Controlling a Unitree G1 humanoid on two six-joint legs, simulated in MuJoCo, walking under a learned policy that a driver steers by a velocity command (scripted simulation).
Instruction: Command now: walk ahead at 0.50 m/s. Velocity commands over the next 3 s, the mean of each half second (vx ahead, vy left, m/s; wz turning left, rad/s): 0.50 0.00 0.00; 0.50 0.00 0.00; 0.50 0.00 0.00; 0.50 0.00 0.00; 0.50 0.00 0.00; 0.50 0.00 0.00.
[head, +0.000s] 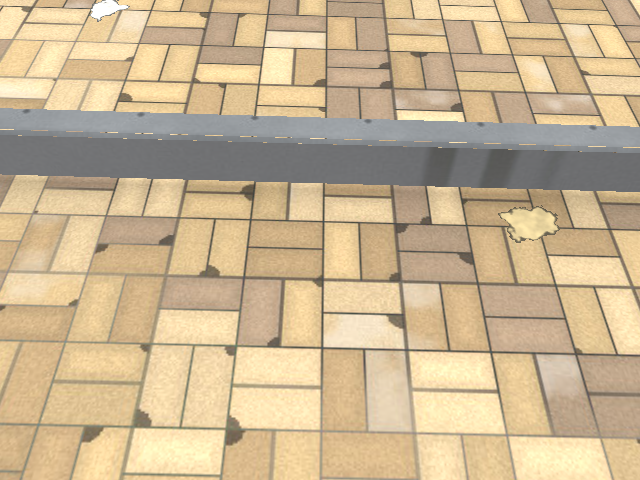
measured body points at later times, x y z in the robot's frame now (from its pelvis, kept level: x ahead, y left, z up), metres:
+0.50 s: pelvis +0.28 -0.07 -0.01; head +0.31 -0.08 +0.44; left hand +0.39 +0.20 -0.13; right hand +0.33 -0.34 -0.15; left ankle +0.20 +0.08 -0.65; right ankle +0.34 -0.15 -0.74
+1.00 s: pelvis +0.56 -0.01 -0.02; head +0.60 +0.00 +0.43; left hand +0.56 +0.26 -0.16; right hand +0.72 -0.27 -0.13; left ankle +0.65 +0.08 -0.74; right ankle +0.40 -0.15 -0.66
